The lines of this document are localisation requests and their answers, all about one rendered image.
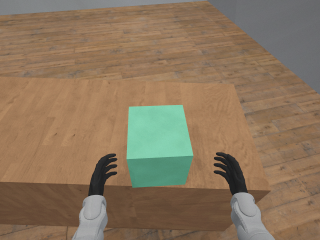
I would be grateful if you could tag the robot left forearm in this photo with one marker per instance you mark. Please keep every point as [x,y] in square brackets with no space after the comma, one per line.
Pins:
[92,219]

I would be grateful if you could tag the pedestal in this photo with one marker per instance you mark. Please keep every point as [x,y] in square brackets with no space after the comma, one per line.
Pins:
[53,132]

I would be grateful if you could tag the robot left hand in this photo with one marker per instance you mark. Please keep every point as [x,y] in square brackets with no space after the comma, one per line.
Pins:
[99,175]

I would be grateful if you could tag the robot right hand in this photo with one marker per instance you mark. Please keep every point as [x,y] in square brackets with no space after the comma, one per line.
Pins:
[233,175]

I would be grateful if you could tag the robot right forearm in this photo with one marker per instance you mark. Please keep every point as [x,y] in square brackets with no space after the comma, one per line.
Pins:
[246,217]

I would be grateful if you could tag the carton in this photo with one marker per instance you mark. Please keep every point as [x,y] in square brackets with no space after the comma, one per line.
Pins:
[159,151]

